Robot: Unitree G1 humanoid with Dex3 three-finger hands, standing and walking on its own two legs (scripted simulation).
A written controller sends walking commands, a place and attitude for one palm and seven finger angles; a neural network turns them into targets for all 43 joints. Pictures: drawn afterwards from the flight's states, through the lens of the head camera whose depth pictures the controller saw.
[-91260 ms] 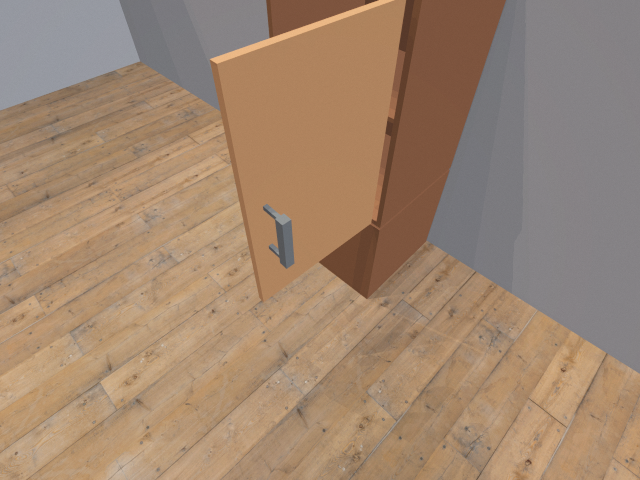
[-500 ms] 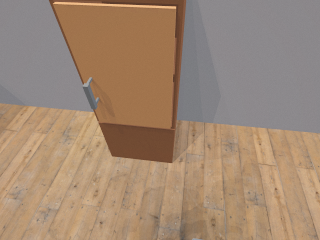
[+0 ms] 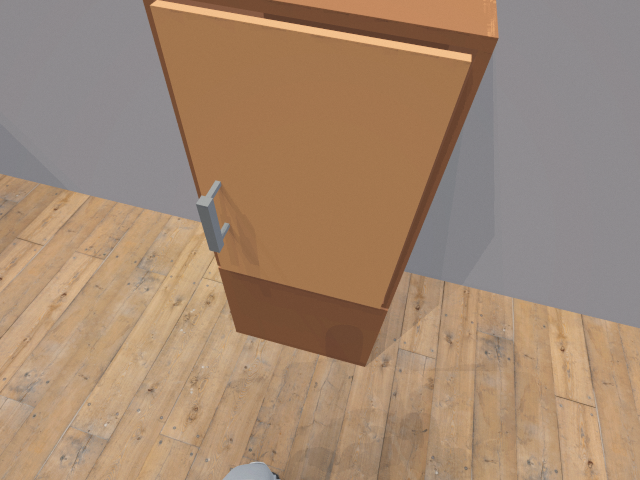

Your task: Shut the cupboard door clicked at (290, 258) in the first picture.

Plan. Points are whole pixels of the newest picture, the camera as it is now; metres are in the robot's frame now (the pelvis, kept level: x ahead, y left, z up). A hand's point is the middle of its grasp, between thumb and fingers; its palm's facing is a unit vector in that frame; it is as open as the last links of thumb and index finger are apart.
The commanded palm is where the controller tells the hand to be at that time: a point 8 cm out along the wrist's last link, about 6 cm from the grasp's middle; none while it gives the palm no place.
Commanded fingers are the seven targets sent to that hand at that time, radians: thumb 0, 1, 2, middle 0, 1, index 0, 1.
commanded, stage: come to a stop and stand still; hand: left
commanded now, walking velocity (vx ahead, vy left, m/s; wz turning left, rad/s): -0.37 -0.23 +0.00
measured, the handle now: (216, 217) +0.55 +0.25 -0.09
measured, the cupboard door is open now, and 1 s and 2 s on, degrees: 0 0 0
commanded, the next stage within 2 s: look again from close up in 1.02 s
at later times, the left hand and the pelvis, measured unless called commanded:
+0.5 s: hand (201, 478) +0.13 +0.17 -0.15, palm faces -0.06 -0.95 -0.31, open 7.4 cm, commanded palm none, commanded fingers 0.00 0.90 0.90 -0.20 -0.30 -0.20 -0.30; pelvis +0.04 -0.04 +0.00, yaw -6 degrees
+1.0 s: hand out of the picture +0.05 +0.10 -0.16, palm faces -0.01 -0.98 -0.19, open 7.3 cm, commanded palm none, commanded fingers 0.00 0.90 0.90 -0.20 -0.30 -0.20 -0.30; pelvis +0.02 -0.08 +0.02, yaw -4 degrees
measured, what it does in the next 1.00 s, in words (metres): steps on the spot: right foot, then left foot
